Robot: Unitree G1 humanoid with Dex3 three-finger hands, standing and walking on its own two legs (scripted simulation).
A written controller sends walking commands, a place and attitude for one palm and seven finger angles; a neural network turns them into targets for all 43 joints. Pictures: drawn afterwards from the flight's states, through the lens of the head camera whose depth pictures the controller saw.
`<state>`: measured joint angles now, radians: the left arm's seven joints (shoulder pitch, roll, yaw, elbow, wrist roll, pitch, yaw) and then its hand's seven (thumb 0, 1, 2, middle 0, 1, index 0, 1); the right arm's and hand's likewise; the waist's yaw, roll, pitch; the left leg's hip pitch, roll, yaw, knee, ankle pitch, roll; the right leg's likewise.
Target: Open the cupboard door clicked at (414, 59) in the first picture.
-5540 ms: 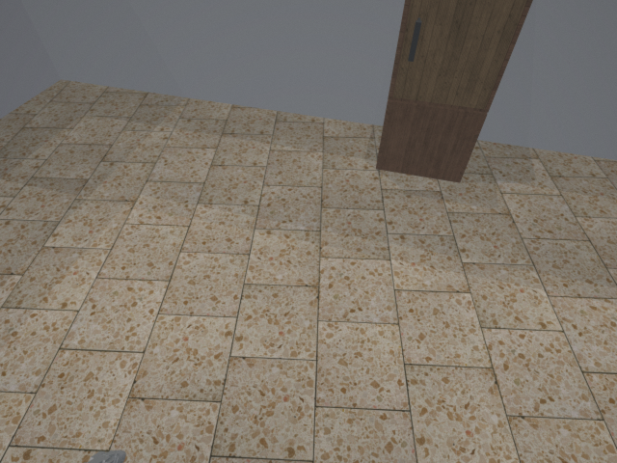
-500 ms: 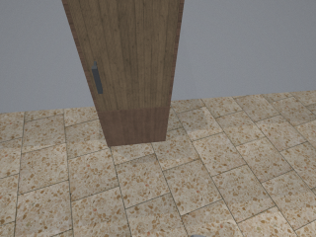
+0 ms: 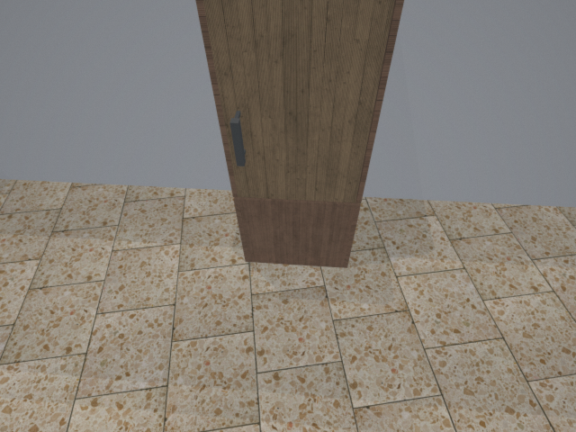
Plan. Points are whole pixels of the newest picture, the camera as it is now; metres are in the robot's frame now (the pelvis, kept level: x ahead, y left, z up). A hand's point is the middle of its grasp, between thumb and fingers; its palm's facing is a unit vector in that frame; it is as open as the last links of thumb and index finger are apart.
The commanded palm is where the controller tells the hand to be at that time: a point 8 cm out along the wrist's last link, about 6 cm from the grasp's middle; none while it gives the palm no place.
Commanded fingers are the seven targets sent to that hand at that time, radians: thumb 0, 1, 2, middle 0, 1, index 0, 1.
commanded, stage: take the last steps up to it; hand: left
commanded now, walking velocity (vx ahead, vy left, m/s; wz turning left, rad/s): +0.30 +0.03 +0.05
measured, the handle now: (239, 138) +0.82 +0.21 -0.10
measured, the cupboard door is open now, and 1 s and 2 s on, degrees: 0 0 0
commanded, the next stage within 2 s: come to a stop and stand still in 0.76 s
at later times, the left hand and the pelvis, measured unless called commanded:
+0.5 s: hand (184, 394) +0.20 +0.21 -0.18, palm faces +0.00 -0.98 -0.21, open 7.4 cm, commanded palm none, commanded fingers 0.00 0.90 0.90 -0.20 -0.30 -0.20 -0.30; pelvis +0.13 +0.02 -0.02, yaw +0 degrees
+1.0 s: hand (191, 360) +0.27 +0.22 -0.19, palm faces +0.07 -0.98 -0.16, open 7.3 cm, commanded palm none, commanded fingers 0.00 0.90 0.90 -0.20 -0.30 -0.20 -0.30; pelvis +0.28 +0.04 -0.01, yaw +1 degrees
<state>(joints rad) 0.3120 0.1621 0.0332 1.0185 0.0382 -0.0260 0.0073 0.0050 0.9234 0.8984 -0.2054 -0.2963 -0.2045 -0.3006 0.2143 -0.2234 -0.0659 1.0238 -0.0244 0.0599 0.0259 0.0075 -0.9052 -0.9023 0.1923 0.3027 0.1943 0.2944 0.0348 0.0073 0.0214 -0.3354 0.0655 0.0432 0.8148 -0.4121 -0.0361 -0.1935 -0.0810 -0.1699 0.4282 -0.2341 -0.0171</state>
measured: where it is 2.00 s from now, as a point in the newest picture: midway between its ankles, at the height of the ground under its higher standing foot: outside the picture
